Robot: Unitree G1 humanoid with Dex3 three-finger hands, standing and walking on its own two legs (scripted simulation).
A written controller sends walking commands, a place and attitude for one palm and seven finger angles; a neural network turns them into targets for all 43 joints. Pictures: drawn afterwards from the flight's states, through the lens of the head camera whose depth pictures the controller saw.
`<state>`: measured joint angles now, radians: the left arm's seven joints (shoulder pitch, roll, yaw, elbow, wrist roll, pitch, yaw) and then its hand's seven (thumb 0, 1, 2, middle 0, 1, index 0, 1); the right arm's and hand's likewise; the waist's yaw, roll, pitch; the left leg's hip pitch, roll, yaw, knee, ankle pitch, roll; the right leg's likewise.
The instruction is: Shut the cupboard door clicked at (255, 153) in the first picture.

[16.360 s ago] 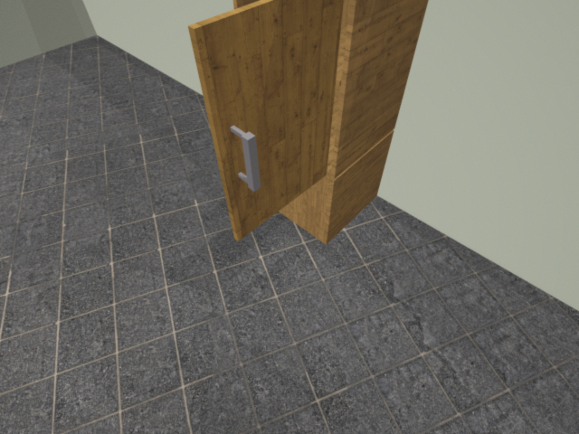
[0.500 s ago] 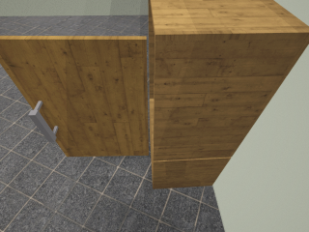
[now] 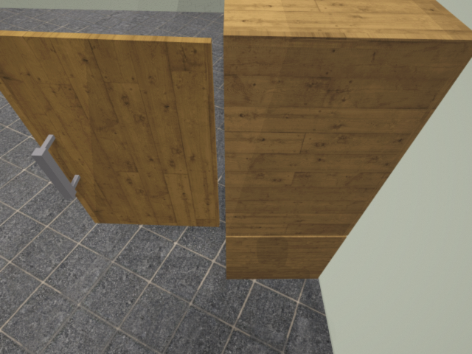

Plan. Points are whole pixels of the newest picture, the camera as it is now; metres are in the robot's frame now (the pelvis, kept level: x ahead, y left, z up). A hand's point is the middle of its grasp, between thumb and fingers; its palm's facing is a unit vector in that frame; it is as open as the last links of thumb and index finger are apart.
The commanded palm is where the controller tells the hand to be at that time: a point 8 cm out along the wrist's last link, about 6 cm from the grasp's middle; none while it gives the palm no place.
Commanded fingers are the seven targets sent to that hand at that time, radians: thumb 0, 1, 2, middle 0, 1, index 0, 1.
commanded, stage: look again from close up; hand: left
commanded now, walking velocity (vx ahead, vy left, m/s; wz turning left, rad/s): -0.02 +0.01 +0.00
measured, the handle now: (60, 168) +0.48 +0.43 -0.03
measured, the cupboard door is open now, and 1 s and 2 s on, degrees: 88 88 88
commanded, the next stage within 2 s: shuffle to correct the standing spot in 0.58 s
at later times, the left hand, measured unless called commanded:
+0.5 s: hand out of the picture +0.04 +0.26 -0.16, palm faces +0.00 -0.95 -0.32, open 7.4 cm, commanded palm none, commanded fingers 0.00 0.90 0.90 -0.20 -0.30 -0.20 -0.30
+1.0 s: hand out of the picture +0.08 +0.24 -0.17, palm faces -0.02 -0.96 -0.28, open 7.4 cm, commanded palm none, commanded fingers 0.00 0.90 0.90 -0.20 -0.30 -0.20 -0.30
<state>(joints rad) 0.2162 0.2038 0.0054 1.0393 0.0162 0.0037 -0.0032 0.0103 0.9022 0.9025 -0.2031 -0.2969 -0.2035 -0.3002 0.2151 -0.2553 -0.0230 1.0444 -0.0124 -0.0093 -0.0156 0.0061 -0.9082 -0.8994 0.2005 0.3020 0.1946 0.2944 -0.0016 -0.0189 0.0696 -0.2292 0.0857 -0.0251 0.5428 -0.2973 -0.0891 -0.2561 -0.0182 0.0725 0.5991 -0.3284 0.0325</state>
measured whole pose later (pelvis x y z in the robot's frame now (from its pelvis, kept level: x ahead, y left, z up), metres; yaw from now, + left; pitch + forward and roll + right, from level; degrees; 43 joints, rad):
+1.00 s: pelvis +0.00 +0.04 -0.01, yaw -1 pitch +0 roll +2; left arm 0.18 0.23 0.02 0.96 0.02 0.04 0.02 0.01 0.90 0.90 -0.20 -0.30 -0.21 -0.30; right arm 0.23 -0.25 -0.03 0.96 -0.02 0.02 0.00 0.01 -0.91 -0.90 0.20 0.30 0.19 0.29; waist 0.00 -0.03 0.08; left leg -0.27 0.01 0.04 0.62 -0.34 -0.03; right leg -0.32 -0.09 0.13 0.69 -0.37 0.07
